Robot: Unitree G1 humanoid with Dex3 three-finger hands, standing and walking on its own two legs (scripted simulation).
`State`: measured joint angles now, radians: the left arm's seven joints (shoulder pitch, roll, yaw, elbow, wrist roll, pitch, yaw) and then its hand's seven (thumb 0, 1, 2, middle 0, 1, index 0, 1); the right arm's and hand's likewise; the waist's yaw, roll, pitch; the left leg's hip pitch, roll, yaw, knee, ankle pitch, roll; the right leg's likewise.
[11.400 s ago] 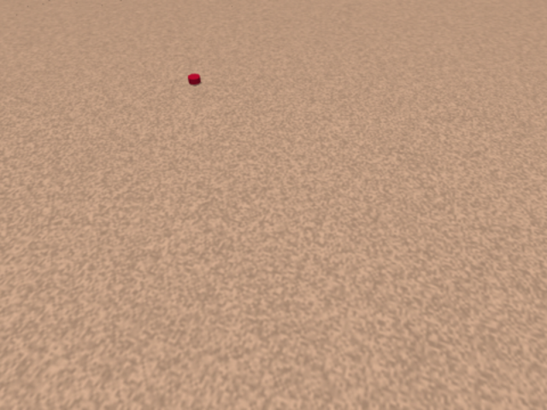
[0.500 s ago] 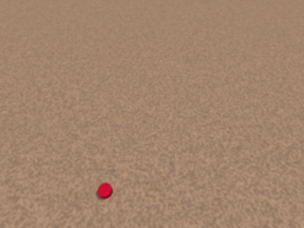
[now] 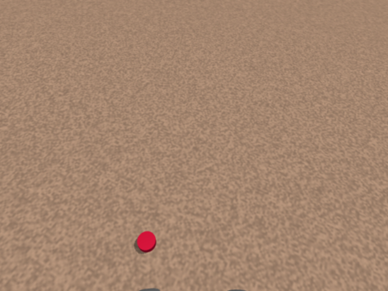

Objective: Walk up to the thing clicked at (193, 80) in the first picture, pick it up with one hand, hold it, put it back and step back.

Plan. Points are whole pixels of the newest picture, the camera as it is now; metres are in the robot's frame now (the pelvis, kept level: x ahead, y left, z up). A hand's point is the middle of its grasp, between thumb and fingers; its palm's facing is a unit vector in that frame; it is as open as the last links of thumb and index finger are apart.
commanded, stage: walk up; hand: left
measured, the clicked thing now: (146, 241) +0.41 +0.21 -0.74
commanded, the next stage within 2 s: stand in 1.56 s
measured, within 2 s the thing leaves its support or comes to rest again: neither
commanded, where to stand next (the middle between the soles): +0.03 -0.03 m, yaw +0 degrees
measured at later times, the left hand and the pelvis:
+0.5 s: hand out of the picture +0.13 +0.22 -0.15, palm faces -0.04 -0.94 -0.35, open 7.4 cm; pelvis +0.01 -0.03 -0.01, yaw -1 degrees
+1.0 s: hand out of the picture +0.11 +0.22 -0.13, palm faces +0.02 -0.94 -0.33, open 7.4 cm; pelvis +0.01 -0.04 +0.02, yaw +0 degrees
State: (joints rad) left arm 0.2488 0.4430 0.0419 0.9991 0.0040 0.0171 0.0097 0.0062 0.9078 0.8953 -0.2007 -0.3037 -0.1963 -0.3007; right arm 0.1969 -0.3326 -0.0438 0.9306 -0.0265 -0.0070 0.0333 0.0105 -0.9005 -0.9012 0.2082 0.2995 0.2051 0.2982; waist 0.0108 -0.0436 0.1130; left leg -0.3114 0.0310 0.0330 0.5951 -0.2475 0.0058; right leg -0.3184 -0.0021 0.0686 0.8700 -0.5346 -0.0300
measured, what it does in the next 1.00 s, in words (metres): steps on the spot: right foot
